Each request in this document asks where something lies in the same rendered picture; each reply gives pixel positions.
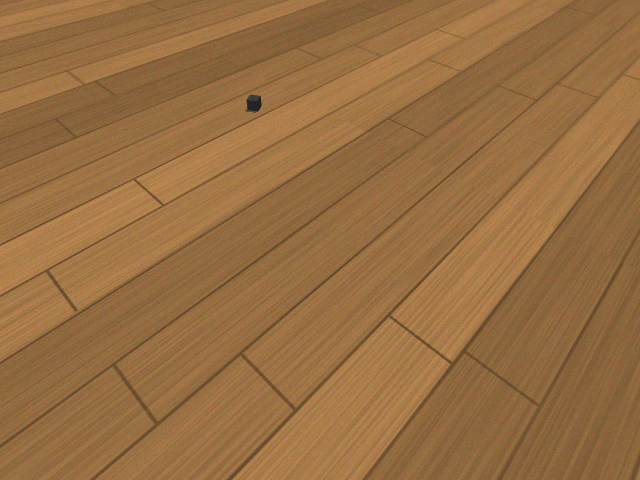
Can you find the cube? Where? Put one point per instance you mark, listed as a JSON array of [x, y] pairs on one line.
[[254, 102]]

